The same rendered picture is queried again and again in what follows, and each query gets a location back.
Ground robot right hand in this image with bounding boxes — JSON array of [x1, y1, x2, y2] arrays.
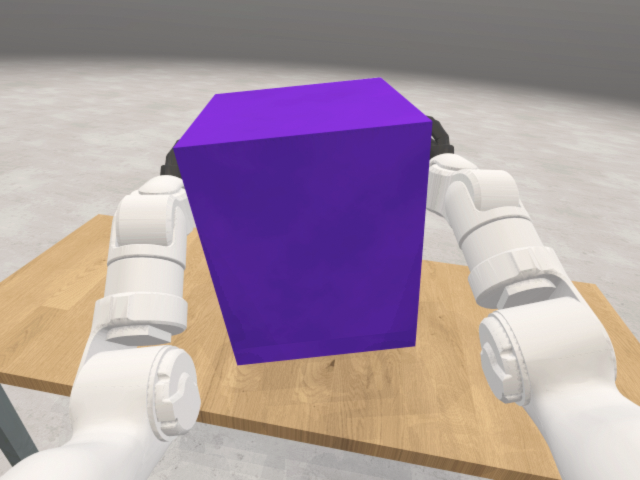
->
[[426, 115, 454, 159]]

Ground right robot forearm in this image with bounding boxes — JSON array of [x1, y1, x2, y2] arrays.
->
[[426, 153, 617, 381]]

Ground robot left hand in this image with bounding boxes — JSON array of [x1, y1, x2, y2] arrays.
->
[[160, 139, 182, 179]]

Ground left robot upper arm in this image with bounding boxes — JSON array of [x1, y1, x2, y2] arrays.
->
[[0, 345, 201, 480]]

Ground left robot forearm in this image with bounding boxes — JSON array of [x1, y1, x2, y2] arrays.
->
[[69, 175, 193, 431]]

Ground table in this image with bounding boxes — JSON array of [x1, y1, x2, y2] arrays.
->
[[0, 214, 640, 480]]

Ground right robot upper arm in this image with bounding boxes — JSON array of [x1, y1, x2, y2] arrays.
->
[[479, 297, 640, 480]]

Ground carton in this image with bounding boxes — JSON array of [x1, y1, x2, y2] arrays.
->
[[173, 77, 433, 365]]

